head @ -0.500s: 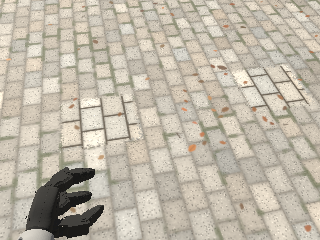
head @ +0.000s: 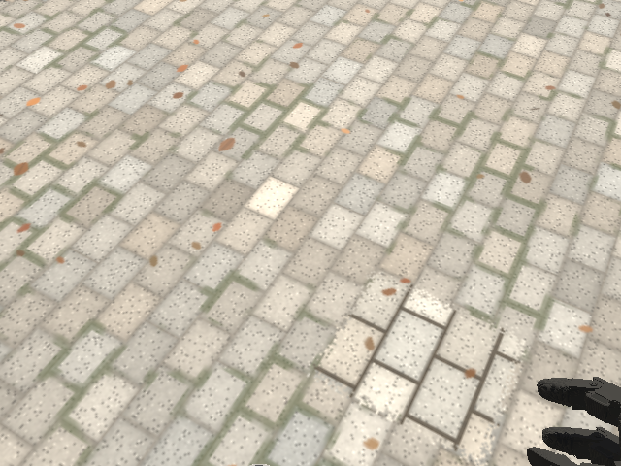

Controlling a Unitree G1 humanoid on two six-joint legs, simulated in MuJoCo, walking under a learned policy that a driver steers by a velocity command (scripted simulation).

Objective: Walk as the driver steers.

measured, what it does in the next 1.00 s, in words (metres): walks ahead, turning right: left foot, then right foot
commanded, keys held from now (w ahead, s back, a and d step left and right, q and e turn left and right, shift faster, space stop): w+q+shift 0.08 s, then q+shift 0.06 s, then e+shift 0.86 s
